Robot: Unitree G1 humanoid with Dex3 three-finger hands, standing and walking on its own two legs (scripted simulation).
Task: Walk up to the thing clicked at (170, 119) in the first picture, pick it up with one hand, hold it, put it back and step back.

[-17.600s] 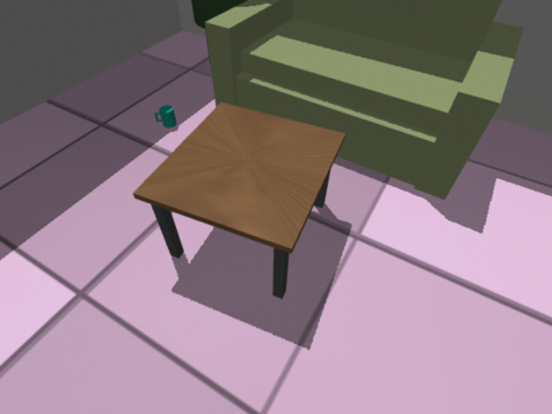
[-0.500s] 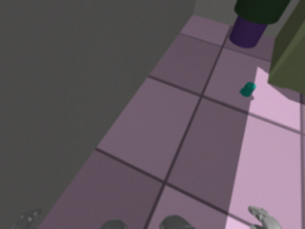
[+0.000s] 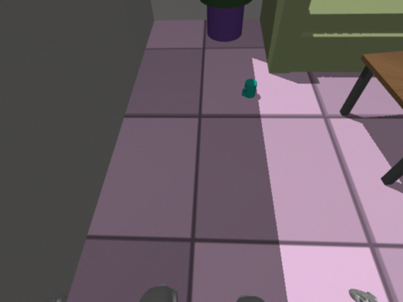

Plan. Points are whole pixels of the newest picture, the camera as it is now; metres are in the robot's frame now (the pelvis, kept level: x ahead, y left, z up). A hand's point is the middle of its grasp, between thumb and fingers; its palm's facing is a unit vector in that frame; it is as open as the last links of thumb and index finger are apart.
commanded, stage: walk up
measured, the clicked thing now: (248, 89) +1.50 -0.33 -0.69
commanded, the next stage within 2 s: stand in 1.48 s
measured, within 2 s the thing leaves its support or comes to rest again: neither
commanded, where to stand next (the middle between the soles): +0.06 +0.00 m, yaw -24 degrees
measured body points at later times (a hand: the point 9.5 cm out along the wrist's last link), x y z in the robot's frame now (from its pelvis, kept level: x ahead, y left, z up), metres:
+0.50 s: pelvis +0.00 -0.01 +0.00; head +0.04 -0.02 +0.44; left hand +0.19 +0.28 -0.10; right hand -0.01 -0.35 -0.10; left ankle +0.04 +0.12 -0.71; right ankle +0.00 -0.13 -0.71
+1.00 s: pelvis -0.01 +0.01 +0.00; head +0.01 +0.00 +0.45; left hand +0.20 +0.27 -0.11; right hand -0.06 -0.31 -0.12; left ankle +0.06 +0.14 -0.71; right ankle -0.02 -0.12 -0.71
